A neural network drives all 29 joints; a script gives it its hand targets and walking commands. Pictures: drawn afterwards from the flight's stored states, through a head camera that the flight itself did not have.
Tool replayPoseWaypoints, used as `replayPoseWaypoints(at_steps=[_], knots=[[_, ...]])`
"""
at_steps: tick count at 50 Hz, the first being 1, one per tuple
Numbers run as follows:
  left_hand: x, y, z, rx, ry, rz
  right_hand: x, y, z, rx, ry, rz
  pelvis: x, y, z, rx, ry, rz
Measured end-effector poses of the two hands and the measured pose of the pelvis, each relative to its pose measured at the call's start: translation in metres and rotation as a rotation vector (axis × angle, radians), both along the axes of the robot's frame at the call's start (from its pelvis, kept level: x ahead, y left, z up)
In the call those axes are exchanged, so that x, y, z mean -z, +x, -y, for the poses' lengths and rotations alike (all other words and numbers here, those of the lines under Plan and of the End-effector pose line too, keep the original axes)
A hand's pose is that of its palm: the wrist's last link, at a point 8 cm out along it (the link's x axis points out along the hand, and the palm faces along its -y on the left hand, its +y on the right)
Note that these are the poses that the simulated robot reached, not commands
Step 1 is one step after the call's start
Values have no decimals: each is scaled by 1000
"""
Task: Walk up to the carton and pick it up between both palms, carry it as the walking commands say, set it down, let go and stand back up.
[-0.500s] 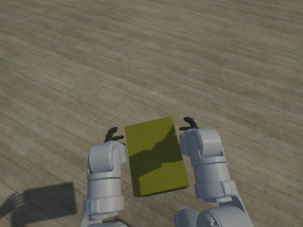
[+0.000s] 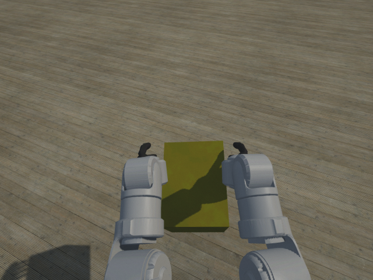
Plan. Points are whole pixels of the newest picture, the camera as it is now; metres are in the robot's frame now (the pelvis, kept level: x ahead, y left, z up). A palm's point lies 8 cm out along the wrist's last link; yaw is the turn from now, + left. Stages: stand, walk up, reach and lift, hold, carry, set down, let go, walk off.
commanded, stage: carry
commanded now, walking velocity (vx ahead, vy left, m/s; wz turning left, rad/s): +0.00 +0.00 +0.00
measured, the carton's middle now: (195, 189) +0.36 -0.02 -0.03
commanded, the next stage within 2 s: hold in 1.82 s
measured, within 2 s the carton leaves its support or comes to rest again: neither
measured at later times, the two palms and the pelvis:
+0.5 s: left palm (142, 199) +0.27 +0.09 +0.09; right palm (240, 190) +0.27 -0.10 +0.09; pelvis -0.06 -0.04 -0.01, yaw +3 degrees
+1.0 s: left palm (156, 186) +0.32 +0.07 +0.06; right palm (258, 186) +0.30 -0.15 +0.05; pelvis -0.01 -0.04 +0.00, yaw +0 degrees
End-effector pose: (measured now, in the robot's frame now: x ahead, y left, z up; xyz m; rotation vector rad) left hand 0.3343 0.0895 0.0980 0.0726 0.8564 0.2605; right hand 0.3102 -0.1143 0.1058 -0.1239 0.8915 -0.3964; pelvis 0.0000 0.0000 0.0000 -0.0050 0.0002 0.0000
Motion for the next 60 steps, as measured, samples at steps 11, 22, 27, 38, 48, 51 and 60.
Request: replayPoseWaypoints(at_steps=[11,22,27,38,48,51,60], knots=[[10,-71,-18,-182,124,-130,-11,-16,-30,-169,-71,-7,0,-33,24,-44,10,24],[8,-73,-7,-233,293,-220,14,-36,-24,-175,-32,-106,4,-52,30,-39,13,38],[1,-60,0,-169,135,-108,19,-36,-6,-115,-31,-76,8,-55,38,-45,20,53],[0,-34,19,13,-5,71,26,-28,27,-88,82,25,4,-42,40,-26,7,5],[29,-25,23,53,-82,42,45,-15,41,-100,117,4,1,-11,39,-4,4,-20],[34,-16,20,58,-76,45,52,-7,40,-127,144,8,0,-3,38,4,6,-36],[27,8,9,64,-89,162,47,17,32,-181,130,117,1,14,32,7,3,-56]])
